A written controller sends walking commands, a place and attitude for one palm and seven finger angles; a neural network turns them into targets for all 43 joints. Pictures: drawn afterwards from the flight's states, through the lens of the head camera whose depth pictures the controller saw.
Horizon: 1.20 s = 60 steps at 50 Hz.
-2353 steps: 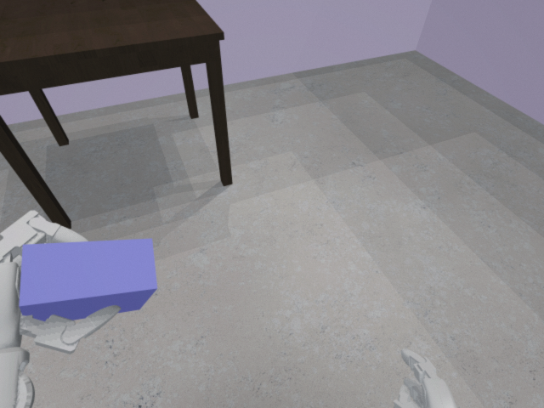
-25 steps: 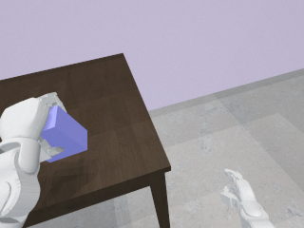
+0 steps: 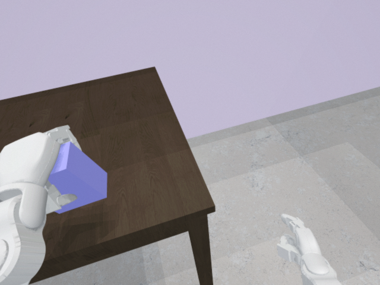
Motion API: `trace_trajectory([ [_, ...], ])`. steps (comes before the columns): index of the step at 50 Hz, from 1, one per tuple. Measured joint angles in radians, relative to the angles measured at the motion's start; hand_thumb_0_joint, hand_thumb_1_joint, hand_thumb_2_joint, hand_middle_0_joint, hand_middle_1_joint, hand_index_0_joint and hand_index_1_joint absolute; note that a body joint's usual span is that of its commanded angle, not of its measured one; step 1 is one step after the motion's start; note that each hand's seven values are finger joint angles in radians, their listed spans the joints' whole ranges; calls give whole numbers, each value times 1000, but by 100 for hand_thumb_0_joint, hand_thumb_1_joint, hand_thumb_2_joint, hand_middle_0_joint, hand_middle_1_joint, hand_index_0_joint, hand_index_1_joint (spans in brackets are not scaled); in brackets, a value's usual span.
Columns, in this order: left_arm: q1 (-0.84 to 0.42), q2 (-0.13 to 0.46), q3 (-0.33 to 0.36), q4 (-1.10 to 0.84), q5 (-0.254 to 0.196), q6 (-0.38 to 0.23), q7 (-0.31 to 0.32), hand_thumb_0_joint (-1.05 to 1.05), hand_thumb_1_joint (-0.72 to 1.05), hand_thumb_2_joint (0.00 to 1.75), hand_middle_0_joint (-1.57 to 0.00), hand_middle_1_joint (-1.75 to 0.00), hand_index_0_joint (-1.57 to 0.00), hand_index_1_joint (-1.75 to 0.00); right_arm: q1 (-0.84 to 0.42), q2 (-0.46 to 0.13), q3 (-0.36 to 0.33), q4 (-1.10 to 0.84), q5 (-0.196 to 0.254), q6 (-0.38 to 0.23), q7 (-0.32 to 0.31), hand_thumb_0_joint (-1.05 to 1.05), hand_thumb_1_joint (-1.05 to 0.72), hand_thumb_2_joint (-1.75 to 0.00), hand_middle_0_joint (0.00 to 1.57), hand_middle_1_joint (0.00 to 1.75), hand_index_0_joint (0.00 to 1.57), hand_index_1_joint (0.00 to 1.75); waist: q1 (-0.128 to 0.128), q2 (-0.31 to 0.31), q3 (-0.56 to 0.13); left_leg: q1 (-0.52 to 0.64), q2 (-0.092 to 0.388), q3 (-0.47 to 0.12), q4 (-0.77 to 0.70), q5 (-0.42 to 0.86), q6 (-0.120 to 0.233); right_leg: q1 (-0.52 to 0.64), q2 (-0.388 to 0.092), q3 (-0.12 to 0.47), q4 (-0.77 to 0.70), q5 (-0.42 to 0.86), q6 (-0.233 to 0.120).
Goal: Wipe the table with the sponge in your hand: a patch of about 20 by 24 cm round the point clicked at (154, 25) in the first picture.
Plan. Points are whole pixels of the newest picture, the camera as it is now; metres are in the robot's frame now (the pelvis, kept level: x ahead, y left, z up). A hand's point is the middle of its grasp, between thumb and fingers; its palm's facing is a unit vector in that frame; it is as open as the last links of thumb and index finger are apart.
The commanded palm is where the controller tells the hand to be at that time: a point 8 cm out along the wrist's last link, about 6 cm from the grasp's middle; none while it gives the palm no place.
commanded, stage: bring the sponge back beside the body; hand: left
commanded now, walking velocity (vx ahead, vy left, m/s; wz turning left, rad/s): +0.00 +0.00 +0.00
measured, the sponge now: (71, 184) +0.23 +0.28 +0.14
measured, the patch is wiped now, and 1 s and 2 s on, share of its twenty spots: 1.00 1.00 1.00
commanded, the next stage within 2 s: step back with the hand held close in 1.16 s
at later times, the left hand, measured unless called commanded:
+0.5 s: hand (49, 182) +0.20 +0.29 +0.18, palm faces +0.24 -0.14 -0.96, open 10.1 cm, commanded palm +0.16 +0.29 +0.25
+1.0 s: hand (48, 189) +0.19 +0.28 +0.17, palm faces +0.23 -0.15 -0.96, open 10.1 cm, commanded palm +0.15 +0.28 +0.25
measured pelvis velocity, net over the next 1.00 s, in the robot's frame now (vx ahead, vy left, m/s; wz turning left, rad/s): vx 0.00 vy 0.00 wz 0.00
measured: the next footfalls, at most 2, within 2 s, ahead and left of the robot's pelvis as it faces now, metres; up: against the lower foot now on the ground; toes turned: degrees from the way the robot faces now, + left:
none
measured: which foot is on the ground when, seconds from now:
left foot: down 0.00-1.00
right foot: down 0.00-1.00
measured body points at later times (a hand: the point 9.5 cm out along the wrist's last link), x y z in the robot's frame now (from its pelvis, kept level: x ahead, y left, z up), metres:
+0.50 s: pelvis +0.00 +0.00 +0.00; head -0.02 -0.04 +0.45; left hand +0.18 +0.29 +0.23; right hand +0.27 -0.19 -0.07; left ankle +0.02 +0.13 -0.74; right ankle -0.01 -0.10 -0.74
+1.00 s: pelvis +0.00 +0.00 +0.00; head -0.03 -0.04 +0.45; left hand +0.18 +0.29 +0.22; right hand +0.26 -0.19 -0.07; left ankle +0.02 +0.13 -0.74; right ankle -0.01 -0.10 -0.74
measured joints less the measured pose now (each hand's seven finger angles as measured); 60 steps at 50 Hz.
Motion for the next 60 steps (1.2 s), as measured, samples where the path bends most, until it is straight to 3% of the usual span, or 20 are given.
trace_trajectory([
  [41, 135, -11, 19, -60, 0, -10, 25, -1, -52, 107, -73, -136, -76, -133, 7, 5, -2, -7, -9, -4, 5, 2, -90, -90, 20, 30, 20, 30, 1, -3, 3, 9, 1, 4, 5, -2, 4, 12, 1, 6, -6, 6, 5],
  [60, 131, -15, 15, -59, 2, -5, 30, -1, -52, 107, -73, -136, -76, -133, 4, 4, -2, -3, -11, -7, 5, 2, -90, -90, 20, 30, 20, 30, 1, -3, 3, 16, 2, 6, 0, -2, 4, 19, 2, 9, -12, 7, 4],
])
